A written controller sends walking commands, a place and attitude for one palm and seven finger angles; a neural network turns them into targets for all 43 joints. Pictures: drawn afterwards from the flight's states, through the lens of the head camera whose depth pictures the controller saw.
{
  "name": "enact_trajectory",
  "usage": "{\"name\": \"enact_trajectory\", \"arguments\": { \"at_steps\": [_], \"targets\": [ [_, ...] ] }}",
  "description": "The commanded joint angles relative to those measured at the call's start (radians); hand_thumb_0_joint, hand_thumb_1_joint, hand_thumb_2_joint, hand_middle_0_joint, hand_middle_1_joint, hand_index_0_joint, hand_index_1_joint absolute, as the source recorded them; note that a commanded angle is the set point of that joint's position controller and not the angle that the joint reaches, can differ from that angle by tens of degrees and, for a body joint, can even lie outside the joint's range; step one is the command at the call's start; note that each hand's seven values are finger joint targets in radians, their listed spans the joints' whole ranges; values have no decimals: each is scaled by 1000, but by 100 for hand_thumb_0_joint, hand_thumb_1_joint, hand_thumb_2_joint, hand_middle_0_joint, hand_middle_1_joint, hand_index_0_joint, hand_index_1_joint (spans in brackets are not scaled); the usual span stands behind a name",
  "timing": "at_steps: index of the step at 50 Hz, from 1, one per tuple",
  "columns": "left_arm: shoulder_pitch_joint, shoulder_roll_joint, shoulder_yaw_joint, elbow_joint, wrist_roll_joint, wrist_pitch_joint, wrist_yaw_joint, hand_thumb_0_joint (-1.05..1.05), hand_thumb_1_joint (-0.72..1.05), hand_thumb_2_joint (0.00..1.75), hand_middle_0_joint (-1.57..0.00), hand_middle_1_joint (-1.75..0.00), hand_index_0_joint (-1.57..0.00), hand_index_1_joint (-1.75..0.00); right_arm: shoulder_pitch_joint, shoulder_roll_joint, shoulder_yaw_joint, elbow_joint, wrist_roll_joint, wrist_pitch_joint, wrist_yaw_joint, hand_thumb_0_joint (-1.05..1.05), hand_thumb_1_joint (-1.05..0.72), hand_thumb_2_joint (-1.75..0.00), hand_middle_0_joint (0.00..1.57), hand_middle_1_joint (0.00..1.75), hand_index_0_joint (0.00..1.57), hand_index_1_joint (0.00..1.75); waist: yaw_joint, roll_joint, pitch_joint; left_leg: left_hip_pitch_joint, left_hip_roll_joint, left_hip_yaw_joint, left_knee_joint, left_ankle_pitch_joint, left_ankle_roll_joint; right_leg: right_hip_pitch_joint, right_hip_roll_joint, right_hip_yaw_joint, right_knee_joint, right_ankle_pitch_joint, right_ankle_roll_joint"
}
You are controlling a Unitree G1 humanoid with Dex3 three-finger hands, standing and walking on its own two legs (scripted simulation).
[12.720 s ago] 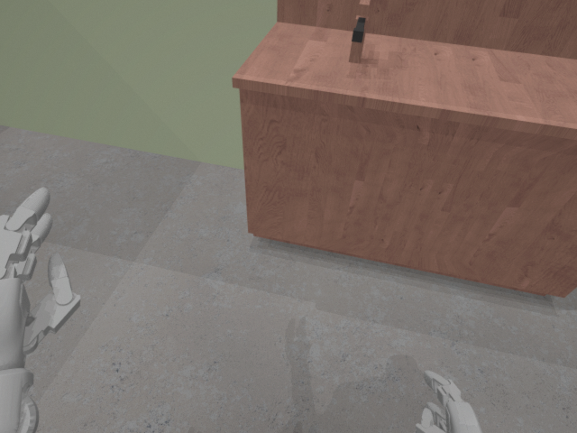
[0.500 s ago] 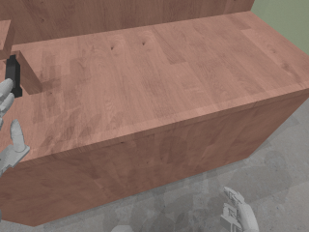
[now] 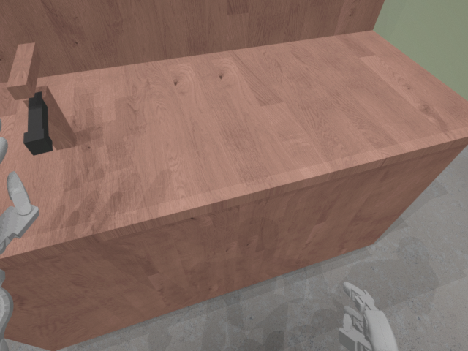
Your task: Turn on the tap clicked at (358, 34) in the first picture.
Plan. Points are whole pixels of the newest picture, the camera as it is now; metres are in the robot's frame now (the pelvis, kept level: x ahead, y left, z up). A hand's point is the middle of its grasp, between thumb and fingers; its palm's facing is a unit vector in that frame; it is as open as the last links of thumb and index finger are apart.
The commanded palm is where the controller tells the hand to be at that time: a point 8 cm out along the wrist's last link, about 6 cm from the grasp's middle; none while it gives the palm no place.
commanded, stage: come to a stop and stand still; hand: left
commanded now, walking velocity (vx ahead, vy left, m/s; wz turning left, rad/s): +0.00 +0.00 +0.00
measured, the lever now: (38, 142) +0.37 +0.35 +0.15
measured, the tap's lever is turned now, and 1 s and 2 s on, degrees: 5 5 5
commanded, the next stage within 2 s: look again from close up in 0.34 s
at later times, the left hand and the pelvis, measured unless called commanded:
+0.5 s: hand (30, 236) +0.21 +0.27 +0.16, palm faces +0.42 -0.86 -0.29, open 7.5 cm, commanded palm +0.15 +0.30 +0.18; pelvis -0.01 +0.02 +0.00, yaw +0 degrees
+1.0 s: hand (40, 229) +0.22 +0.26 +0.16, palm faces +0.42 -0.84 -0.33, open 7.5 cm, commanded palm +0.16 +0.29 +0.18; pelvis +0.00 +0.01 +0.00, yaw +1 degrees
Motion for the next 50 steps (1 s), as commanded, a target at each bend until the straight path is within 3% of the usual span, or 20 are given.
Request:
{"name": "enact_trajectory", "arguments": {
  "at_steps": [1, 3, 4, 5, 9, 10, 14, 17, 19, 20, 23, 24, 27, 29, 32, 36, 39, 41, 49, 50],
  "targets": [
    [60, 132, 6, -329, 14, -71, -8, 0, 90, 90, -20, -30, -20, -30, -77, -125, -36, -179, 7, -62, -2, 0, -90, -90, 20, 30, 20, 30, 13, -11, -215, -78, 109, -132, -139, 182, 1, 198, -20, 26, 12, 77, -21],
    [37, 179, 76, -326, 12, -71, -2, 0, 90, 90, -20, -30, -20, -30, -84, -120, -33, -185, 4, -58, -16, 0, -90, -90, 20, 30, 20, 30, 9, -47, -187, -102, 91, -119, -154, 42, -1, 177, -23, 39, -25, 12, -21],
    [7, 250, 142, -367, 11, -74, 8, 0, 90, 90, -20, -30, -20, -30, -93, -122, -32, -183, 4, -56, -24, 0, -90, -90, 20, 30, 20, 30, 6, -16, -175, -88, 85, -118, -163, 6, 0, 160, -19, 44, -37, -4, -22],
    [-2, 203, 121, -334, 8, -77, 6, 0, 90, 90, -20, -30, -20, -30, -93, -112, -27, -186, 1, -54, -32, 0, -90, -90, 20, 30, 20, 30, 1, 13, -163, -108, 85, -123, -172, -38, 5, 157, -26, 45, -44, -34, -26],
    [-107, 172, 84, -333, 17, -84, -2, 0, 90, 90, -20, -30, -20, -30, -81, -102, -18, -183, 1, -61, -41, 0, -90, -90, 20, 30, 20, 30, -3, 156, -106, -158, 96, -129, -226, -208, 14, 150, -2, 56, -50, -101, -32],
    [-118, 147, 62, -307, 21, -87, -4, 0, 90, 90, -20, -30, -20, -30, -71, -104, -16, -175, -1, -66, -41, 0, -90, -90, 20, 30, 20, 30, -2, 157, -109, -180, 102, -128, -232, -229, 16, 174, -1, 48, -43, -101, -31],
    [-103, 65, -34, -292, 32, -82, -13, 0, 90, 90, -20, -30, -20, -30, -64, -103, -15, -166, 1, -86, -29, 0, -90, -90, 20, 30, 20, 30, -2, 123, -127, -102, 83, -108, -201, -178, 7, 145, 6, 67, -90, -81, -31],
    [-100, 52, -59, -266, 44, -73, -13, 0, 90, 90, -20, -30, -20, -30, -48, -116, -18, -155, -4, -81, -25, 0, -90, -90, 20, 30, 20, 30, -4, 93, -108, -115, 85, -119, -214, -157, -4, 138, 16, 64, -94, -77, -27],
    [-87, 85, -24, -253, 46, -65, -8, 0, 90, 90, -20, -30, -20, -30, -59, -115, -18, -154, -3, -75, -27, 0, -90, -90, 20, 30, 20, 30, -3, 79, -100, -112, 84, -120, -222, -141, -8, 140, 22, 59, -103, -60, -24],
    [-88, 67, -36, -236, 46, -64, -10, 0, 90, 90, -20, -30, -20, -30, -54, -113, -15, -155, -5, -70, -27, 0, -90, -90, 20, 30, 20, 30, -4, 61, -97, -117, 82, -124, -226, -138, -10, 144, 23, 56, -104, -60, -23],
    [-85, 98, 3, -249, 44, -66, -10, 0, 90, 90, -20, -30, -20, -30, -57, -111, -17, -165, -6, -58, -31, 0, -90, -90, 20, 30, 20, 30, -1, 58, -99, -128, 72, -119, -225, -132, -10, 165, 22, 67, -117, -46, -24],
    [-84, 139, 41, -285, 43, -68, -6, 0, 90, 90, -20, -30, -20, -30, -69, -109, -17, -168, -5, -58, -34, 0, -90, -90, 20, 30, 20, 30, -1, 72, -115, -104, 70, -116, -224, -107, -13, 172, 26, 57, -114, -21, -22],
    [-68, 118, 26, -316, 37, -75, -11, 0, 90, 90, -20, -30, -20, -30, -70, -106, -16, -177, -7, -54, -35, 0, -90, -90, 20, 30, 20, 30, 1, 95, -140, -95, 67, -113, -221, -59, -15, 206, 27, 50, -98, 30, -23],
    [-42, 145, 54, -351, 33, -76, -8, 0, 90, 90, -20, -30, -20, -30, -78, -103, -17, -181, -6, -57, -35, 0, -90, -90, 20, 30, 20, 30, 3, 87, -170, -63, 64, -105, -199, 1, -16, 221, 22, 43, -98, 82, -21],
    [-6, 111, 26, -348, 27, -73, -11, 0, 90, 90, -20, -30, -20, -30, -65, -107, -22, -173, -7, -55, -32, 0, -90, -90, 20, 30, 20, 30, 1, 75, -191, -28, 56, -93, -170, 75, -23, 216, 17, 52, -102, 129, -23],
    [27, 97, 17, -316, 25, -61, -9, 0, 90, 90, -20, -30, -20, -30, -58, -113, -27, -162, -6, -46, -32, 0, -90, -90, 20, 30, 20, 30, -2, 76, -187, -14, 56, -93, -161, 140, -35, 208, 15, 47, -98, 167, -24],
    [30, 120, 38, -311, 23, -52, -7, 0, 90, 90, -20, -30, -20, -30, -71, -113, -29, -161, -2, -39, -36, 0, -90, -90, 20, 30, 20, 30, -2, 55, -183, 1, 55, -87, -155, 154, -35, 197, 13, 47, -104, 180, -22],
    [33, 105, 25, -294, 19, -47, -6, 0, 90, 90, -20, -30, -20, -30, -70, -111, -27, -167, -1, -29, -38, 0, -90, -90, 20, 30, 20, 30, -1, 37, -168, -10, 56, -91, -158, 148, -34, 195, 7, 52, -113, 175, -21],
    [21, 129, 39, -345, 18, -38, 2, 0, 90, 90, -20, -30, -20, -30, -91, -111, -29, -172, 0, -23, -45, 0, -90, -90, 20, 30, 20, 30, 2, 67, -164, -10, 47, -84, -167, 61, -22, 184, 7, 71, -135, 110, -21],
    [26, 107, 24, -329, 17, -38, 3, 0, 90, 90, -20, -30, -20, -30, -80, -107, -26, -169, -3, -19, -45, 0, -90, -90, 20, 30, 20, 30, 0, 57, -173, -19, 49, -91, -169, 58, -20, 201, 2, 65, -132, 105, -22]
  ]
}}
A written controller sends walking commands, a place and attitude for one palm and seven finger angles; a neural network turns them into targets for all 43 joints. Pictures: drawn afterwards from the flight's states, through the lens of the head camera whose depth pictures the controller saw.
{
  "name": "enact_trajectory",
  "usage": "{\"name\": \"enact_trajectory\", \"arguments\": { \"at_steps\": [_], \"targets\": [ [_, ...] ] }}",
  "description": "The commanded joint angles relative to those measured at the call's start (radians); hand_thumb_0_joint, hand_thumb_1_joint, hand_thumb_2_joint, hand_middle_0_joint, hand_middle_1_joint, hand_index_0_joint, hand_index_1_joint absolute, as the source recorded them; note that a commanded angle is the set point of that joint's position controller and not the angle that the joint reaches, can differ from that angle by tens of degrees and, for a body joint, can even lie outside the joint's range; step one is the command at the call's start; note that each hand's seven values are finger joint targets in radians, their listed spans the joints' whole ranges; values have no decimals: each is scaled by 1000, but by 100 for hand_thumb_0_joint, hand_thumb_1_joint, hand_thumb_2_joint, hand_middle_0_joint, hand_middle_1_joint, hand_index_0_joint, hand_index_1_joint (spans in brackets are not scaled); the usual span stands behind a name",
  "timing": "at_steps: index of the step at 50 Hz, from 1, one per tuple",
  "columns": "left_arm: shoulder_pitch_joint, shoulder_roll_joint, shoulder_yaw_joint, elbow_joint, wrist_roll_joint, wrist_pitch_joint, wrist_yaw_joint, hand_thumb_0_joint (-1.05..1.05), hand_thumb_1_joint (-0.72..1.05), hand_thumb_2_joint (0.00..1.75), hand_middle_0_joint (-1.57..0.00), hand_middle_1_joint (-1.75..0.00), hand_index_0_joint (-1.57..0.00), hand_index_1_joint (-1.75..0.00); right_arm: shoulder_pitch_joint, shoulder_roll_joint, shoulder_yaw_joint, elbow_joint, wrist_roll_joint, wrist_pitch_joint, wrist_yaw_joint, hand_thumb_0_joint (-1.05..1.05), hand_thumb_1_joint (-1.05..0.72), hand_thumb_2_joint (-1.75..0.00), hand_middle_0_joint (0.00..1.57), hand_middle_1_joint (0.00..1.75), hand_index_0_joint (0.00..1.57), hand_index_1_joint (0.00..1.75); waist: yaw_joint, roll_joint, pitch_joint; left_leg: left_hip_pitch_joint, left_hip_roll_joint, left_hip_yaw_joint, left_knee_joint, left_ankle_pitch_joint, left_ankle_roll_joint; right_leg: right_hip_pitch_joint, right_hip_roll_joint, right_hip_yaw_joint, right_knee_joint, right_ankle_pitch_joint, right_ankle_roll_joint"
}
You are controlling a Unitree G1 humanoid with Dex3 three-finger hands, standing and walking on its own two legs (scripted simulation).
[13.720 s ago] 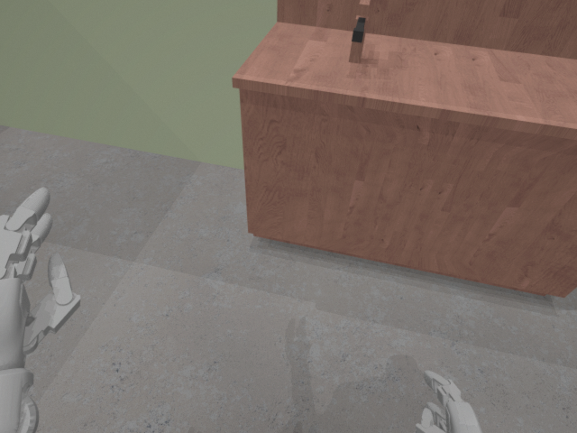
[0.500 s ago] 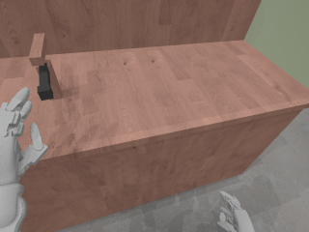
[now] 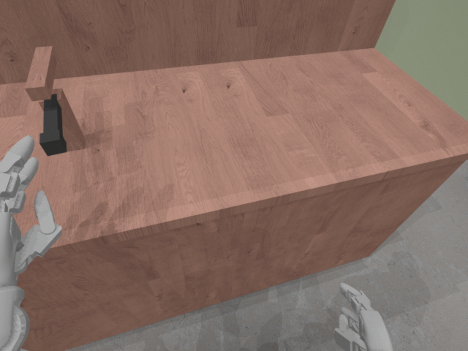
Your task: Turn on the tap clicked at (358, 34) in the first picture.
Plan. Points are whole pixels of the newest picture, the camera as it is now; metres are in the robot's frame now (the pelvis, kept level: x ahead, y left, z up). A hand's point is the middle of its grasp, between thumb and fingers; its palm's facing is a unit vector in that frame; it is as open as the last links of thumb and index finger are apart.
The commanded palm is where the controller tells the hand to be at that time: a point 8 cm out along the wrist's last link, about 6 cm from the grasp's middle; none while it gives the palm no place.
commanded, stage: come to a stop and stand still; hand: left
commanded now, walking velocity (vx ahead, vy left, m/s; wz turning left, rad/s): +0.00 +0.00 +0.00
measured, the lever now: (53, 142) +0.37 +0.34 +0.14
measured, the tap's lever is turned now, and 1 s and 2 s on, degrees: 5 5 5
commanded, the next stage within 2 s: look again from close up in 0.74 s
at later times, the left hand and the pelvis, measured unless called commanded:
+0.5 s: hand (48, 201) +0.24 +0.27 +0.17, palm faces +0.44 -0.82 -0.36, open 7.5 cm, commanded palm +0.16 +0.28 +0.17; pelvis +0.00 +0.01 +0.00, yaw -1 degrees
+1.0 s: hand (61, 228) +0.22 +0.25 +0.15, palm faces +0.40 -0.86 -0.31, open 7.5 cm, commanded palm +0.16 +0.28 +0.17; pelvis -0.01 +0.00 +0.00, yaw -1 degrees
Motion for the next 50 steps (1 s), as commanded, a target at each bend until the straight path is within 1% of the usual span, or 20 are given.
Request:
{"name": "enact_trajectory", "arguments": {
  "at_steps": [1, 9, 10, 14, 15, 16, 17, 18, 19, 20, 21, 24, 26, 28, 29, 34, 40, 43, 49, 50],
  "targets": [
    [-80, 158, 94, -233, -3, -68, 22, 0, 90, 90, -20, -30, -20, -30, -80, -124, -44, -161, 6, -50, -16, 0, -90, -90, 20, 30, 20, 30, -6, 71, -148, -63, 47, -75, -125, 35, -30, 116, -17, 54, -39, 58, -33],
    [-77, 178, 114, -225, -1, -53, 27, 0, 90, 90, -20, -30, -20, -30, -88, -127, -47, -156, 7, -41, -19, 0, -90, -90, 20, 30, 20, 30, -8, 74, -141, -56, 49, -74, -126, 25, -27, 104, -12, 57, -52, 47, -31],
    [-76, 150, 90, -217, -3, -53, 25, 0, 90, 90, -20, -30, -20, -30, -79, -123, -44, -156, 6, -38, -18, 0, -90, -90, 20, 30, 20, 30, -9, 58, -147, -59, 51, -79, -123, 40, -26, 119, -17, 51, -46, 58, -32],
    [-66, 182, 115, -246, -4, -49, 29, 0, 90, 90, -20, -30, -20, -30, -90, -127, -47, -159, 10, -40, -17, 0, -90, -90, 20, 30, 20, 30, -7, 74, -161, -43, 51, -78, -114, 81, -28, 126, -17, 52, -34, 100, -33],
    [-76, 153, 86, -249, -5, -50, 28, 0, 90, 90, -20, -30, -20, -30, -82, -125, -45, -158, 9, -38, -17, 0, -90, -90, 20, 30, 20, 30, -11, 82, -159, -56, 51, -83, -120, 80, -30, 135, -19, 40, -24, 91, -33],
    [-1125, 996, 672, -518, 165, -164, 19, 0, 90, 90, -20, -30, -20, -30, 25, -143, -34, -137, -55, -75, -14, 0, -90, -90, 20, 30, 20, 30, -3, -22, -61, -181, 98, -67, 33, 195, 0, -11, -59, 72, -42, 117, -27],
    [-496, 339, 269, 109, 56, -127, -28, 0, 90, 90, -20, -30, -20, -30, -47, -30, -3, -61, -17, -77, -16, 0, -90, -90, 20, 30, 20, 30, -12, -11, -258, -9, 35, -79, -38, 202, -5, 15, -98, 74, 8, 144, -92],
    [-209, 255, 191, 1, 7, -122, -21, 0, 90, 90, -20, -30, -20, -30, -44, -97, -48, -135, -7, -92, -15, 0, -90, -90, 20, 30, 20, 30, 21, 77, -195, 14, 52, -75, -42, 231, -29, 60, -64, 142, -23, 221, -81],
    [-107, 106, 86, 27, -12, -100, -17, 0, 90, 90, -20, -30, -20, -30, -41, -115, -56, -151, 15, -101, 1, 0, -90, -90, 20, 30, 20, 30, 4, 216, -256, 68, 61, -48, -40, 281, -34, 102, -70, 110, 37, 227, -85],
    [-151, 140, 78, -95, -11, -112, -18, 0, 90, 90, -20, -30, -20, -30, -27, -133, -65, -154, 11, -98, 10, 0, -90, -90, 20, 30, 20, 30, -4, 269, -287, 39, 72, -68, -45, 320, -33, 119, -68, 79, 66, 199, -72],
    [-97, 132, 64, -138, -12, -117, -19, 0, 90, 90, -20, -30, -20, -30, -38, -134, -63, -149, 9, -98, 20, 0, -90, -90, 20, 30, 20, 30, 3, 264, -287, 29, 88, -77, -40, 351, -30, 118, -61, 68, 72, 191, -65],
    [60, 132, 61, -175, -16, -103, -10, 0, 90, 90, -20, -30, -20, -30, -70, -126, -52, -165, 20, -94, 36, 0, -90, -90, 20, 30, 20, 30, 5, 98, -238, -44, 104, -85, -59, 282, -21, 133, -40, 24, 76, 164, -41],
    [38, 178, 113, -170, -14, -96, -2, 0, 90, 90, -20, -30, -20, -30, -64, -135, -53, -173, 15, -85, 22, 0, -90, -90, 20, 30, 20, 30, -2, -58, -205, -102, 96, -97, -66, 184, -27, 124, -36, 21, 58, 113, -33],
    [-1, 217, 174, -160, -21, -99, 2, 0, 90, 90, -20, -30, -20, -30, -71, -135, -54, -176, 16, -78, 1, 0, -90, -90, 20, 30, 20, 30, -9, -108, -179, -102, 83, -101, -87, 86, -26, 85, -38, 37, 39, 47, -34],
    [-41, 276, 227, -194, -20, -102, 11, 0, 90, 90, -20, -30, -20, -30, -85, -136, -51, -174, 18, -74, -11, 0, -90, -90, 20, 30, 20, 30, -12, -53, -163, -91, 83, -100, -105, 63, -24, 66, -34, 32, 45, 22, -32],
    [-207, 218, 153, -256, -6, -120, 6, 0, 90, 90, -20, -30, -20, -30, -91, -120, -35, -170, 11, -92, -29, 0, -90, -90, 20, 30, 20, 30, -13, 156, -133, -109, 83, -97, -137, -52, -6, 71, -26, 47, 49, -16, -40],
    [-187, 115, 38, -202, 16, -111, 8, 0, 90, 90, -20, -30, -20, -30, -60, -130, -36, -140, 5, -116, -13, 0, -90, -90, 20, 30, 20, 30, -13, 108, -131, -100, 70, -88, -121, -53, -15, 77, -19, 51, 8, -24, -40],
    [-145, 116, 48, -135, 21, -97, 9, 0, 90, 90, -20, -30, -20, -30, -53, -134, -41, -140, 3, -102, -8, 0, -90, -90, 20, 30, 20, 30, -12, 50, -95, -119, 61, -86, -122, -72, -21, 51, -18, 72, -23, -57, -42],
    [-127, 196, 138, -178, 12, -100, 10, 0, 90, 90, -20, -30, -20, -30, -81, -125, -36, -163, 6, -79, -15, 0, -90, -90, 20, 30, 20, 30, -9, 80, -103, -129, 62, -84, -148, -72, -20, 82, -9, 50, -25, -45, -36],
    [-122, 175, 123, -177, 10, -100, 8, 0, 90, 90, -20, -30, -20, -30, -73, -121, -34, -165, 3, -76, -16, 0, -90, -90, 20, 30, 20, 30, -9, 60, -111, -134, 63, -83, -143, -65, -17, 98, -12, 45, -22, -35, -34]
  ]
}}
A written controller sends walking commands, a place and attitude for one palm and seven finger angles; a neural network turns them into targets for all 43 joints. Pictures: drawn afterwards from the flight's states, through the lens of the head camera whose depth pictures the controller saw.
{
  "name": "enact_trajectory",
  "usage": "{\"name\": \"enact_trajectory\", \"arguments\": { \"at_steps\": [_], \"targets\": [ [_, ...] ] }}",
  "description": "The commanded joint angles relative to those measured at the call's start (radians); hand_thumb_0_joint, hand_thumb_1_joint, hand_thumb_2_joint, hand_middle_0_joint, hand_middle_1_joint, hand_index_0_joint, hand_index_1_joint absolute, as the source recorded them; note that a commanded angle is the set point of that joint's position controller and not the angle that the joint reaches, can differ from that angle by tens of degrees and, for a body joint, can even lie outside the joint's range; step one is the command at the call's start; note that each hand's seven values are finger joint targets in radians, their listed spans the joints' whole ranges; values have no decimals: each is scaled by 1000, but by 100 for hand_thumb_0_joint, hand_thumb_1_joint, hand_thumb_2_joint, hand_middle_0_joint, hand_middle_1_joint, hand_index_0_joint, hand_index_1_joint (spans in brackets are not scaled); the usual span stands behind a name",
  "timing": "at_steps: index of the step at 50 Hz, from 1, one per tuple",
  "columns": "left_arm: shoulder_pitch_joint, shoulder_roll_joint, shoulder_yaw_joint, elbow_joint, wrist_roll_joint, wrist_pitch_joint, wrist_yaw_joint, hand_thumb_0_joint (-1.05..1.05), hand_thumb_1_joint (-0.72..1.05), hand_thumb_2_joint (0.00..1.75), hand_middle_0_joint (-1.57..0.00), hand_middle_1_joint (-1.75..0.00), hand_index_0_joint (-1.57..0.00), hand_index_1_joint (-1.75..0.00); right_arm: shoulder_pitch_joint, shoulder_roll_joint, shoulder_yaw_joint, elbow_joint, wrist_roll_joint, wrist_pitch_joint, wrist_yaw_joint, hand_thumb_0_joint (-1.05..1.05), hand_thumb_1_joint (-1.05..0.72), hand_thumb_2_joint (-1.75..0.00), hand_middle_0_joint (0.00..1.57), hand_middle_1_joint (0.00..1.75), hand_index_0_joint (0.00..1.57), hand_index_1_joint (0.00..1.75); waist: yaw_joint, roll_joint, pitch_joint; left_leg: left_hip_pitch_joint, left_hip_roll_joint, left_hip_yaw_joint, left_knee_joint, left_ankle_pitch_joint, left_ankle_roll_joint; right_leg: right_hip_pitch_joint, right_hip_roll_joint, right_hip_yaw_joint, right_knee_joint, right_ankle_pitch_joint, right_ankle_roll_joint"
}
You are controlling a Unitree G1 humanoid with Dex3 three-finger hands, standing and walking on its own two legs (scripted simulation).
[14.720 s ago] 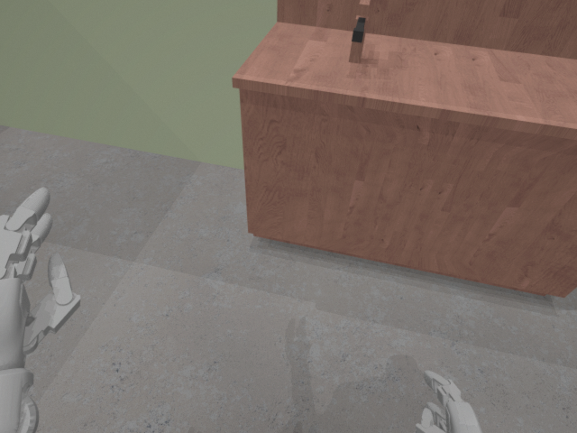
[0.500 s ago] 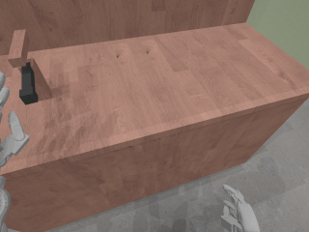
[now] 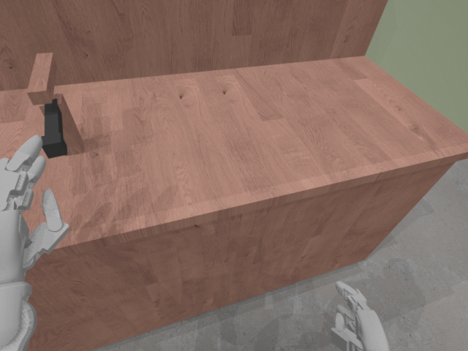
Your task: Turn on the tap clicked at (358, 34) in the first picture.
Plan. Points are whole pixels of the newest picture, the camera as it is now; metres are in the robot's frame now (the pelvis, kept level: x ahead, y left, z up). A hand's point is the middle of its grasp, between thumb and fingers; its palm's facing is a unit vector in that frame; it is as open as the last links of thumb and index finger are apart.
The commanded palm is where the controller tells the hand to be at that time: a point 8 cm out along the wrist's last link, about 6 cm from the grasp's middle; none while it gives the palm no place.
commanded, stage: look again from close up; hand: left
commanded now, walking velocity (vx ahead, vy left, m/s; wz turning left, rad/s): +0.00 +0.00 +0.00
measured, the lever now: (54, 145) +0.37 +0.34 +0.14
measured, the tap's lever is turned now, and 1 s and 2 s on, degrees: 5 5 5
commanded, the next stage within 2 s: turn the palm inward beside the body in 0.08 s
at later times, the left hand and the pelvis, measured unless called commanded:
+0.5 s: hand (85, 253) +0.20 +0.22 +0.14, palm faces +0.38 -0.87 -0.32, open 7.5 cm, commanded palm +0.15 +0.27 +0.18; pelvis +0.00 -0.03 -0.01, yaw +2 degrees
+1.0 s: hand (81, 226) +0.21 +0.21 +0.18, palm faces +0.57 -0.79 -0.24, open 7.5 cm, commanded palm +0.15 +0.25 +0.19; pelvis +0.02 -0.07 -0.01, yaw +4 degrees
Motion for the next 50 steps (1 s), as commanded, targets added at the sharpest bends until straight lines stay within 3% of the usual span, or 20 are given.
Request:
{"name": "enact_trajectory", "arguments": {
  "at_steps": [1, 8, 9, 10, 11, 12, 13, 14, 17, 19, 21, 23, 24, 26, 28, 34, 38, 41, 44, 50],
  "targets": [
    [-94, 188, 134, -264, -10, -66, 19, 0, 90, 90, -20, -30, -20, -30, -81, -132, -50, -164, 7, -43, -19, 0, -90, -90, 20, 30, 20, 30, 1, 73, -93, -106, 59, -93, -166, -35, -25, 126, -8, 39, -47, -8, -40],
    [-51, 174, 121, -314, -14, -63, 24, 0, 90, 90, -20, -30, -20, -30, -68, -139, -60, -155, 8, -54, -13, 0, -90, -90, 20, 30, 20, 30, 2, 88, -153, -42, 57, -86, -124, 94, -32, 154, -17, 36, -25, 114, -40],
    [-971, 992, 382, -677, 16, -233, 57, 0, 90, 90, -20, -30, -20, -30, 104, -183, 145, -278, 49, -42, -66, 0, -90, -90, 20, 30, 20, 30, -59, 395, -103, -183, 38, -101, -89, 25, -19, 89, 22, 21, 59, -147, 15],
    [-559, 491, 344, 26, 105, -15, 0, 0, 90, 90, -20, -30, -20, -30, 20, -112, -44, -87, -91, -63, -38, 0, -90, -90, 20, 30, 20, 30, 69, 342, -366, 127, 52, -120, -104, 530, -100, 150, 37, -30, 93, 28, -87],
    [-363, 213, 117, 16, 16, 39, -31, 0, 90, 90, -20, -30, -20, -30, -20, -124, -32, -76, -68, -76, 16, 0, -90, -90, 20, 30, 20, 30, -9, 215, -256, 138, 58, -122, -94, 725, -179, 40, 77, -90, 50, 45, -78],
    [-336, 253, 171, -156, -52, 58, -29, 0, 90, 90, -20, -30, -20, -30, 12, -204, -62, -64, -63, -67, 24, 0, -90, -90, 20, 30, 20, 30, 1, 177, -386, 247, 81, -127, -66, 776, -174, 30, 72, -82, 82, 85, -63],
    [-193, 156, 143, -81, -124, 119, -76, 0, 90, 90, -20, -30, -20, -30, -8, -189, -69, -52, -42, -71, 12, 0, -90, -90, 20, 30, 20, 30, 68, 195, -389, 275, 70, -110, -69, 753, -162, 51, 57, -68, 49, 71, -62],
    [-56, 71, 102, -45, -197, 174, -118, 0, 90, 90, -20, -30, -20, -30, -48, -191, -60, -47, -16, -75, 13, 0, -90, -90, 20, 30, 20, 30, 75, 161, -345, 264, 71, -91, -70, 716, -154, 77, 58, -80, 25, 115, -60],
    [-68, 75, -6, -162, -166, 276, -153, 0, 90, 90, -20, -30, -20, -30, -161, -206, -28, -65, 18, -54, 29, 0, -90, -90, 20, 30, 20, 30, 62, 67, -90, 41, 50, -79, -105, 390, -81, 47, 37, -115, 21, 110, -51],
    [-70, 178, 57, -225, -86, 272, -96, 0, 90, 90, -20, -30, -20, -30, -197, -200, -24, -92, 18, -41, 29, 0, -90, -90, 20, 30, 20, 30, 52, 37, -6, -34, 42, -84, -129, 208, -55, 28, 49, -109, 38, 20, -56],
    [-98, 207, 105, -276, -33, 210, -28, 0, 90, 90, -20, -30, -20, -30, -199, -170, -27, -113, -16, -39, 24, 0, -90, -90, 20, 30, 20, 30, 56, 37, -66, -62, 21, -92, -120, 89, -48, 10, 48, -98, 72, -74, -58],
    [-159, 234, 162, -334, -50, 114, 44, 0, 90, 90, -20, -30, -20, -30, -212, -150, -22, -111, -23, -44, 8, 0, -90, -90, 20, 30, 20, 30, 63, 43, -120, -86, 2, -97, -99, -44, -44, -21, 51, -81, 81, -165, -52],
    [-239, 318, 246, -399, -63, 60, 83, 0, 90, 90, -20, -30, -20, -30, -208, -146, -21, -103, -17, -52, -1, 0, -90, -90, 20, 30, 20, 30, 66, 59, -168, -74, -2, -90, -89, -83, -44, -10, 56, -63, 76, -200, -50],
    [-232, 222, 172, -330, -70, -6, 118, 0, 90, 90, -20, -30, -20, -30, -185, -119, -18, -74, -20, -71, -8, 0, -90, -90, 20, 30, 20, 30, 63, 122, -158, -86, -13, -80, -59, -102, -47, -30, 49, -46, 63, -235, -57],
    [-279, 219, 150, -258, -62, -22, 124, 0, 90, 90, -20, -30, -20, -30, -172, -129, -18, -32, -21, -81, -15, 0, -90, -90, 20, 30, 20, 30, 37, 180, -122, -96, -25, -77, -34, -162, -41, -65, 31, -25, 37, -279, -52],
    [-380, 195, -1, -69, -93, 214, -9, 0, 90, 90, -20, -30, -20, -30, -239, -157, -7, -2, 3, -64, -81, 0, -90, -90, 20, 30, 20, 30, 1, 89, -20, -89, -36, -57, 22, -179, -29, -43, -44, 111, -132, -500, -30],
    [-395, 255, 75, -81, -117, 324, -35, 0, 90, 90, -20, -30, -20, -30, -288, -155, -18, 6, 7, -47, -110, 0, -90, -90, 20, 30, 20, 30, 47, -33, -40, -127, -8, -97, 59, -130, -47, 25, -106, 198, -157, -558, -3],
    [-311, 272, 181, -146, -143, 280, 5, 0, 90, 90, -20, -30, -20, -30, -295, -135, -24, -3, 7, -56, -94, 0, -90, -90, 20, 30, 20, 30, 82, -71, -117, -144, 5, -123, 58, -91, -51, 73, -110, 182, -101, -430, 11],
    [-233, 295, 244, -239, -162, 217, 44, 0, 90, 90, -20, -30, -20, -30, -277, -129, -28, -16, 13, -63, -72, 0, -90, -90, 20, 30, 20, 30, 105, 11, -188, -137, -2, -119, 49, -63, -52, 102, -93, 156, -55, -318, 4],
    [-99, 217, 173, -274, -157, 237, 34, 0, 90, 90, -20, -30, -20, -30, -206, -154, -28, -19, 6, -80, -68, 0, -90, -90, 20, 30, 20, 30, 71, 79, -193, -82, -25, -84, 45, 145, -22, 108, -45, 44, 62, 176, -2]
  ]
}}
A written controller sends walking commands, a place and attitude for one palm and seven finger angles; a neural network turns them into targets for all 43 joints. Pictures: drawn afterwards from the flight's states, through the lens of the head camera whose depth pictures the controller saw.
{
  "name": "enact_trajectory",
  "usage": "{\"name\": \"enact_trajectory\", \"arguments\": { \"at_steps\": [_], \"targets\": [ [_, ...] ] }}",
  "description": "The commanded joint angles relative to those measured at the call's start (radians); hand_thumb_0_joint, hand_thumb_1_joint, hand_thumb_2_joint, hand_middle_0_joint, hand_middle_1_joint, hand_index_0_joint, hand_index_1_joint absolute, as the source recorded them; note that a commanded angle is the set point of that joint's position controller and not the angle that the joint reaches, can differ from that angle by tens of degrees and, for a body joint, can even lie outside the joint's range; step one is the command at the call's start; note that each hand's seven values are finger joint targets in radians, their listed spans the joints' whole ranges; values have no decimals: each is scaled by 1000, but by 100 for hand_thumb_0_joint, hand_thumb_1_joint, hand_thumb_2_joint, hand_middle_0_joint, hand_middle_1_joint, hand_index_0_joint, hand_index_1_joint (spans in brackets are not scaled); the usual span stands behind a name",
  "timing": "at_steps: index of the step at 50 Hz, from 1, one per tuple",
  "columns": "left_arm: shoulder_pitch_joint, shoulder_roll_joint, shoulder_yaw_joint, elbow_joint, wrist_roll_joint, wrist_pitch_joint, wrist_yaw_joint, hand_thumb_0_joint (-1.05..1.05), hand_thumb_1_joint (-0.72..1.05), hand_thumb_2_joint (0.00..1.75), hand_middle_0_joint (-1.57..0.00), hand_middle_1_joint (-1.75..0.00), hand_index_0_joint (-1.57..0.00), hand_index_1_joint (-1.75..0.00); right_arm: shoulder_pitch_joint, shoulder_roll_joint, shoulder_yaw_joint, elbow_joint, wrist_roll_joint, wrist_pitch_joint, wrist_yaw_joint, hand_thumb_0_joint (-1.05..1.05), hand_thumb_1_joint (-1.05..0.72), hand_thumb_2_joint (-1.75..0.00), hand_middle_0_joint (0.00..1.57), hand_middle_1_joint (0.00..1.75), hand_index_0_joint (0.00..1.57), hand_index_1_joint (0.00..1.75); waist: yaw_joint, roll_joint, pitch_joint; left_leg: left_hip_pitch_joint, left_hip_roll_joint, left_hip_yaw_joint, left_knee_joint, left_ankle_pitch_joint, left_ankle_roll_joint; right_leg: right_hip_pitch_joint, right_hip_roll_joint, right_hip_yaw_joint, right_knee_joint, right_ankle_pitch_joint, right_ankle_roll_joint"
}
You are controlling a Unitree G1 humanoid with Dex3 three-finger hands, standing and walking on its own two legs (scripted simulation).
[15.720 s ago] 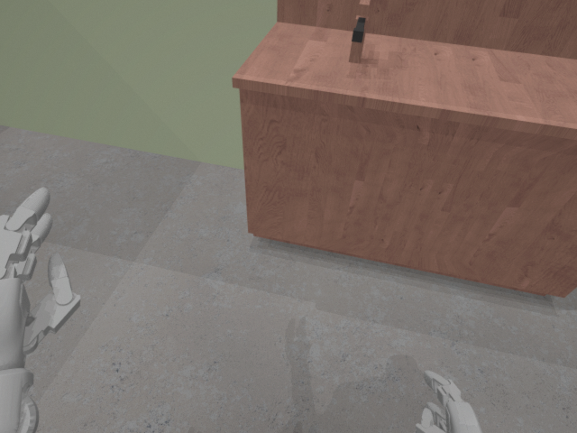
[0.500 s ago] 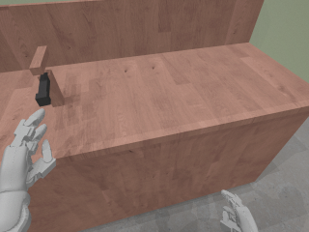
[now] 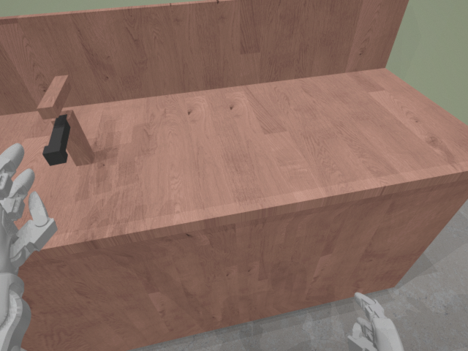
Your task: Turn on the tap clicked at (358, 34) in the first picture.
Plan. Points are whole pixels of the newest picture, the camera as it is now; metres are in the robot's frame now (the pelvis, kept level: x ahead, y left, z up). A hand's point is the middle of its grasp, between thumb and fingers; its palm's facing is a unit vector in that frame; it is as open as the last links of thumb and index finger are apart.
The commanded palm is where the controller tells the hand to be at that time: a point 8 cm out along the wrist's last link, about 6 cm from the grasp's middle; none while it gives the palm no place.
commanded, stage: turn the palm inward beside the body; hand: left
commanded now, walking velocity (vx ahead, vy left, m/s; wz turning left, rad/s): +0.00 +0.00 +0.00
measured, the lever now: (55, 154) +0.37 +0.38 +0.15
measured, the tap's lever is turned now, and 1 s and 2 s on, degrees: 5 5 5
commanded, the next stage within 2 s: reach beside the lever's end, fingers flat in 1.38 s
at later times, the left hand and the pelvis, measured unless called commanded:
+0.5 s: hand (27, 223) +0.20 +0.29 +0.20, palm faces +0.49 -0.86 -0.15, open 7.5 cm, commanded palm +0.14 +0.31 +0.21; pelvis +0.01 +0.04 +0.00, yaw +0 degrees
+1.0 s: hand (29, 240) +0.17 +0.26 +0.21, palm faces +0.50 -0.86 -0.08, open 7.5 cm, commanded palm +0.11 +0.29 +0.22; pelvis -0.01 +0.02 +0.01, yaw +1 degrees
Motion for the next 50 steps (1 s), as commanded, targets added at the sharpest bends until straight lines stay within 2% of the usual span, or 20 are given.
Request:
{"name": "enact_trajectory", "arguments": {
  "at_steps": [1, 7, 10, 13, 14, 16, 19, 20, 21, 28, 29, 34, 36, 39, 43, 44, 45, 48, 49, 50],
  "targets": [
    [-67, 197, 115, -232, -2, -41, -5, 0, 90, 90, -20, -30, -20, -30, -140, -97, -14, -181, 3, -75, -12, 0, -90, -90, 20, 30, 20, 30, 22, -25, -119, -46, -54, 49, -65, 238, 69, 131, -90, 80, -99, 345, 85],
    [-105, 155, 71, -302, -41, -50, -57, 0, 90, 90, -20, -30, -20, -30, -117, -107, -19, -188, 9, -123, -30, 0, -90, -90, 20, 30, 20, 30, 19, -37, -135, 22, -58, 35, -80, 311, 72, 90, -50, 11, -72, 320, 58],
    [-138, 147, 54, -371, -16, -50, -39, 0, 90, 90, -20, -30, -20, -30, -123, -92, -9, -196, 6, -140, -21, 0, -90, -90, 20, 30, 20, 30, 30, 34, -170, 40, -58, 29, -87, 346, 56, 90, -45, -1, -56, 289, 42],
    [-88, 134, 61, -339, -21, -13, -22, 0, 90, 90, -20, -30, -20, -30, -124, -96, -11, -193, 4, -132, -20, 0, -90, -90, 20, 30, 20, 30, 38, -6, -143, 24, -51, 20, -103, 350, 42, 97, -41, -12, -62, 270, 41],
    [-72, 154, 87, -346, -22, 12, -14, 0, 90, 90, -20, -30, -20, -30, -154, -96, -4, -199, 10, -130, -16, 0, -90, -90, 20, 30, 20, 30, 45, 15, -141, 25, -50, 22, -106, 341, 39, 100, -37, -11, -67, 257, 38],
    [-74, 116, 55, -346, -19, 53, -10, 0, 90, 90, -20, -30, -20, -30, -149, -83, 1, -198, 8, -115, -18, 0, -90, -90, 20, 30, 20, 30, 42, -2, -131, 25, -42, 19, -116, 376, 27, 107, -40, -20, -68, 260, 37],
    [-95, 116, 63, -374, -29, 119, -3, 0, 90, 90, -20, -30, -20, -30, -188, -84, 11, -207, 15, -96, -13, 0, -90, -90, 20, 30, 20, 30, 43, 30, -121, 32, -38, 16, -127, 364, 20, 106, -35, -19, -83, 235, 35],
    [-125, 89, 23, -391, -24, 132, -6, 0, 90, 90, -20, -30, -20, -30, -184, -75, 17, -207, 15, -91, -13, 0, -90, -90, 20, 30, 20, 30, 39, 47, -116, 36, -36, 14, -132, 363, 15, 97, -38, -22, -83, 220, 34],
    [-122, 90, 24, -384, -28, 143, -3, 0, 90, 90, -20, -30, -20, -30, -183, -77, 16, -205, 14, -88, -16, 0, -90, -90, 20, 30, 20, 30, 38, 15, -107, 35, -33, 6, -141, 346, 12, 100, -35, -26, -86, 204, 34],
    [-176, 91, 9, -410, -32, 201, 8, 0, 90, 90, -20, -30, -20, -30, -229, -76, 30, -203, 17, -71, -28, 0, -90, -90, 20, 30, 20, 30, 36, 7, -77, 34, -37, -1, -179, 190, 25, 92, -33, -15, -127, 93, 35],
    [-187, 103, 23, -430, -34, 211, 12, 0, 90, 90, -20, -30, -20, -30, -248, -73, 36, -206, 24, -73, -26, 0, -90, -90, 20, 30, 20, 30, 36, 36, -72, 32, -40, 2, -183, 153, 28, 92, -32, -7, -138, 71, 35],
    [-212, 98, 15, -444, -38, 246, 23, 0, 90, 90, -20, -30, -20, -30, -272, -68, 45, -204, 31, -70, -31, 0, -90, -90, 20, 30, 20, 30, 38, 64, -48, 21, -45, 4, -202, 82, 32, 105, -35, 1, -165, 20, 33],
    [-200, 83, 2, -423, -45, 258, 24, 0, 90, 90, -20, -30, -20, -30, -270, -66, 47, -200, 30, -71, -36, 0, -90, -90, 20, 30, 20, 30, 42, 23, -38, 12, -46, 0, -210, 55, 37, 110, -38, -2, -173, -2, 36],
    [-197, 101, 25, -440, -58, 279, 25, 0, 90, 90, -20, -30, -20, -30, -286, -69, 48, -200, 36, -75, -33, 0, -90, -90, 20, 30, 20, 30, 46, 32, -42, 16, -50, 8, -205, 44, 41, 116, -38, 7, -194, -17, 38],
    [-187, 84, 18, -421, -74, 298, 22, 0, 90, 90, -20, -30, -20, -30, -287, -72, 42, -195, 37, -76, -37, 0, -90, -90, 20, 30, 20, 30, 48, -5, -40, 23, -52, 19, -193, 64, 49, 120, -43, 14, -214, -16, 43],
    [-195, 92, 34, -428, -76, 301, 25, 0, 90, 90, -20, -30, -20, -30, -291, -71, 44, -192, 43, -80, -32, 0, -90, -90, 20, 30, 20, 30, 45, 17, -36, 23, -51, 21, -191, 61, 45, 117, -42, 16, -221, -20, 42],
    [-197, 70, 14, -429, -79, 304, 23, 0, 90, 90, -20, -30, -20, -30, -296, -65, 44, -196, 43, -81, -34, 0, -90, -90, 20, 30, 20, 30, 49, 4, -39, 24, -52, 20, -193, 65, 48, 125, -44, 15, -217, -18, 42],
    [-207, 82, 30, -409, -93, 318, 26, 0, 90, 90, -20, -30, -20, -30, -299, -73, 39, -190, 43, -82, -38, 0, -90, -90, 20, 30, 20, 30, 50, -29, -38, 26, -55, 28, -182, 58, 54, 122, -49, 30, -242, -46, 49],
    [-217, 86, 32, -411, -94, 323, 27, 0, 90, 90, -20, -30, -20, -30, -306, -71, 42, -189, 49, -85, -33, 0, -90, -90, 20, 30, 20, 30, 46, 5, -13, 22, -55, 31, -176, 44, 51, 105, -49, 36, -254, -65, 47],
    [-225, 67, 8, -417, -90, 321, 26, 0, 90, 90, -20, -30, -20, -30, -307, -65, 44, -192, 49, -87, -35, 0, -90, -90, 20, 30, 20, 30, 48, -10, -9, 20, -57, 30, -181, 35, 54, 108, -53, 36, -253, -78, 49]
  ]
}}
